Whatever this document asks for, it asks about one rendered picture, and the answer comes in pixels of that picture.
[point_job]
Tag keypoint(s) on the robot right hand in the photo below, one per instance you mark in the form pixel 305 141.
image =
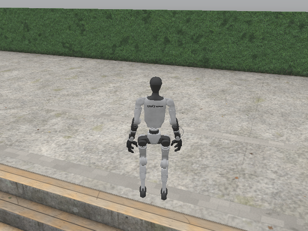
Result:
pixel 179 144

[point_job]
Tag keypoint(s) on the robot right upper arm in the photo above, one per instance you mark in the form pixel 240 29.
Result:
pixel 172 111

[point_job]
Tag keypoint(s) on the robot torso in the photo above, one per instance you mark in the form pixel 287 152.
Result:
pixel 154 116

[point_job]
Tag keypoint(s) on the right robot forearm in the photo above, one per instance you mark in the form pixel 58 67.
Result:
pixel 176 131

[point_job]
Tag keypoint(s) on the left robot forearm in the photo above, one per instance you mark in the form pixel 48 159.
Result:
pixel 133 131

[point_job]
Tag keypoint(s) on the robot left hand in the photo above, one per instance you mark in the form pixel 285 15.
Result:
pixel 129 145

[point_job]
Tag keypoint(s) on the robot left shin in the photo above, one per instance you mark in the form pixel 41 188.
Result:
pixel 142 175

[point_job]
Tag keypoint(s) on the robot left upper arm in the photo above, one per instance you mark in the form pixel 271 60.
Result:
pixel 137 111

